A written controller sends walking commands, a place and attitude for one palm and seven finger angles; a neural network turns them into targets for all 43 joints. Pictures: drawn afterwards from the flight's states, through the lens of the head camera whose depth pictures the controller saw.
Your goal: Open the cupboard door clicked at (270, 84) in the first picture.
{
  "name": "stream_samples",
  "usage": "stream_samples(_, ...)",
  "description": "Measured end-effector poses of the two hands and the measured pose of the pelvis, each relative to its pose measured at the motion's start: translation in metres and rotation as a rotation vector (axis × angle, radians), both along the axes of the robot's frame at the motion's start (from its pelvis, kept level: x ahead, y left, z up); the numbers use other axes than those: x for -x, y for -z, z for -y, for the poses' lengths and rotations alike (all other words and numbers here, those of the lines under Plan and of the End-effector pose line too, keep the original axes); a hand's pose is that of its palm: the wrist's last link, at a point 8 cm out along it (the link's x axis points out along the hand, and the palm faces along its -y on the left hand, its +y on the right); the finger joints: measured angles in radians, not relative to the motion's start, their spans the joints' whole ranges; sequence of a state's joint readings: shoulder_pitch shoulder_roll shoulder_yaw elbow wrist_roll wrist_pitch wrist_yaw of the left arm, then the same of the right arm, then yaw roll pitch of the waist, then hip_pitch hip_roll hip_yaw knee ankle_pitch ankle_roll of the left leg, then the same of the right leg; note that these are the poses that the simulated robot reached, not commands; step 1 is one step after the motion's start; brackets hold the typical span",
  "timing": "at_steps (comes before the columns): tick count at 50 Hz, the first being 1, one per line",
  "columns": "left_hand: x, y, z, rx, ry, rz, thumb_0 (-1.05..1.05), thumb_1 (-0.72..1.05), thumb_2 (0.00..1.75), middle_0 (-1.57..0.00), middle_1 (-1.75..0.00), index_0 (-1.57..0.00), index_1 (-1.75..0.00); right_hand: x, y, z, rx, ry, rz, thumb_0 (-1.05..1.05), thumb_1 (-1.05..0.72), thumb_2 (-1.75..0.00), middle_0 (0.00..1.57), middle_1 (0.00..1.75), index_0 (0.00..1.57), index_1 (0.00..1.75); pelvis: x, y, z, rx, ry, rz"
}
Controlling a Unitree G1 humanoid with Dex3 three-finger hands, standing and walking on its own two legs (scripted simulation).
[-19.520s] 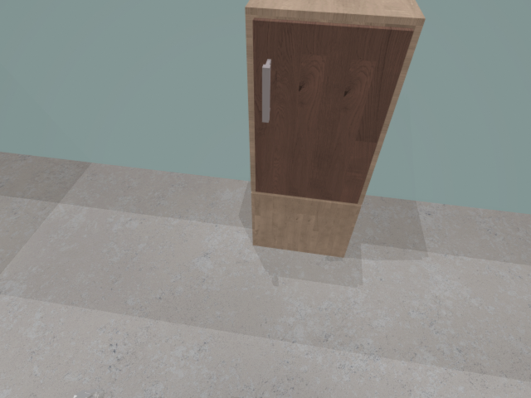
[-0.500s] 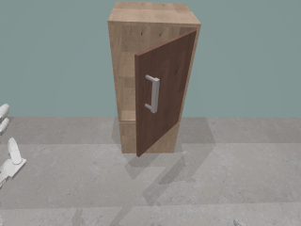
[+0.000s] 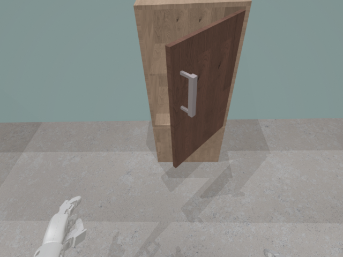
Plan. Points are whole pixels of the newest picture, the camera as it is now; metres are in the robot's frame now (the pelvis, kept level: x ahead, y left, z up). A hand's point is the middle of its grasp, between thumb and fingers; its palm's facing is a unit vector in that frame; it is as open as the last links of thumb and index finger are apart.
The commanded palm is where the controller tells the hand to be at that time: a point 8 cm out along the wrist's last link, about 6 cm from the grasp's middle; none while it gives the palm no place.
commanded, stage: let the arm hang, fingers relaxed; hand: left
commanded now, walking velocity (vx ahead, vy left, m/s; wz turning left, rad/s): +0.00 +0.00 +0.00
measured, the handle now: (187, 94) +0.59 -0.03 +0.06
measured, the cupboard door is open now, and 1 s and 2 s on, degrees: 46 46 46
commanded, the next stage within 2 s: look to check the result in 0.94 s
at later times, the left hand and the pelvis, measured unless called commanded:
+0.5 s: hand out of the picture -0.04 +0.19 -0.15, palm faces +0.01 -0.97 -0.23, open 7.3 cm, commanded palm none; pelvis -0.01 +0.01 +0.02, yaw -1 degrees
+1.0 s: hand out of the picture -0.03 +0.17 -0.15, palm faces +0.02 -0.98 -0.18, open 7.3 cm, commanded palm none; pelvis -0.02 +0.01 +0.02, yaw -2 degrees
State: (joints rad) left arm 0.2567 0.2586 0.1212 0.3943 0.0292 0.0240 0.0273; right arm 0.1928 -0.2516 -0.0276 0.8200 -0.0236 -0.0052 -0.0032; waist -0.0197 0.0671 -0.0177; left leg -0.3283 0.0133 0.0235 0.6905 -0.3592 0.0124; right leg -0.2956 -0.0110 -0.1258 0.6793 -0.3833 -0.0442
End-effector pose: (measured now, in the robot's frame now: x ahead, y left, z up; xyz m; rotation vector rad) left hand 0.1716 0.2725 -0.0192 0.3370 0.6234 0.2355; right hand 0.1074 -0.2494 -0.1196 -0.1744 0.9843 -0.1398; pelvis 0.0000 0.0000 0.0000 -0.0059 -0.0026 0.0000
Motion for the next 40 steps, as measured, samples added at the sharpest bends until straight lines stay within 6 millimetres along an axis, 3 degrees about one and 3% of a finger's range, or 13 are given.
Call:
stream_samples(3,0.05,0.076,0.035,0.161,-0.018,-0.34,0.0,0.91,0.9,-0.19,-0.3,-0.19,-0.3,0.025,-0.001,0.0,0.028,0.014,-0.105,0.01,-0.91,-0.9,0.2,0.3,0.2,0.3,0.0,-0.003,0.0,-0.013,0.008,0.012)
stream_samples(5,0.09,0.103,0.06,0.251,-0.026,-0.512,0.0,0.92,0.9,-0.2,-0.3,-0.19,-0.3,0.043,-0.003,-0.002,0.041,0.025,-0.174,0.01,-0.91,-0.9,0.2,0.3,0.2,0.3,0.001,-0.007,0.0,-0.009,0.012,0.015)
stream_samples(11,0.151,0.11,0.042,0.247,-0.134,-0.663,-0.05,1.02,0.9,-0.21,-0.3,-0.21,-0.3,0.094,-0.004,-0.013,0.037,0.043,-0.365,0.0,-0.91,-0.9,0.2,0.3,0.2,0.3,0.004,-0.018,0.001,0.004,0.003,0.017)
stream_samples(18,0.203,0.099,0.028,0.203,-0.168,-0.808,-0.02,0.96,0.9,-0.2,-0.3,-0.2,-0.3,0.127,0.006,-0.036,-0.033,0.07,-0.441,0.0,-0.91,-0.9,0.2,0.3,0.2,0.3,0.009,-0.022,-0.005,0.002,0.014,0.03)
stream_samples(25,0.218,0.095,0.032,0.201,-0.17,-0.834,0.0,0.92,0.9,-0.2,-0.3,-0.2,-0.3,0.146,0.013,-0.056,-0.092,0.082,-0.459,0.0,-0.91,-0.9,0.2,0.3,0.2,0.3,0.015,-0.024,-0.01,-0.004,0.025,0.038)
stream_samples(40,0.203,0.106,0.057,0.261,-0.12,-0.786,0.01,0.92,0.9,-0.2,-0.3,-0.2,-0.3,0.174,0.012,-0.067,-0.103,0.127,-0.483,0.0,-0.91,-0.9,0.2,0.3,0.2,0.3,0.022,-0.022,-0.013,-0.008,0.037,0.034)
